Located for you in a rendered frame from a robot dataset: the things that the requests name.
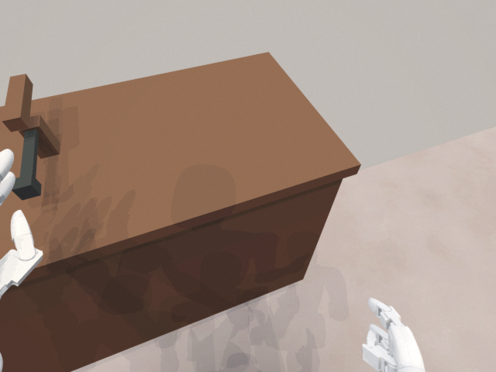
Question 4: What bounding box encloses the counter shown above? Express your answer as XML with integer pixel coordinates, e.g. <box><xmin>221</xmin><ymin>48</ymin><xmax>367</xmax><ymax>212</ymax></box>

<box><xmin>0</xmin><ymin>52</ymin><xmax>361</xmax><ymax>372</ymax></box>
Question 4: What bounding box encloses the right robot hand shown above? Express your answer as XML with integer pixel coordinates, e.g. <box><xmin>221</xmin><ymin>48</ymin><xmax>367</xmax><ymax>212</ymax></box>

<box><xmin>363</xmin><ymin>298</ymin><xmax>425</xmax><ymax>372</ymax></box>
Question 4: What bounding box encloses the left robot hand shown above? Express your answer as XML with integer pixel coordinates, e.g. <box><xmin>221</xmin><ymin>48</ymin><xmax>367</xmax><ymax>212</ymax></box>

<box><xmin>0</xmin><ymin>149</ymin><xmax>43</xmax><ymax>299</ymax></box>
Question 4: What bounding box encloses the tap lever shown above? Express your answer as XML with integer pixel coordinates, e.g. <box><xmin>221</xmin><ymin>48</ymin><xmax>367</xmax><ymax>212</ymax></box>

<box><xmin>12</xmin><ymin>129</ymin><xmax>41</xmax><ymax>200</ymax></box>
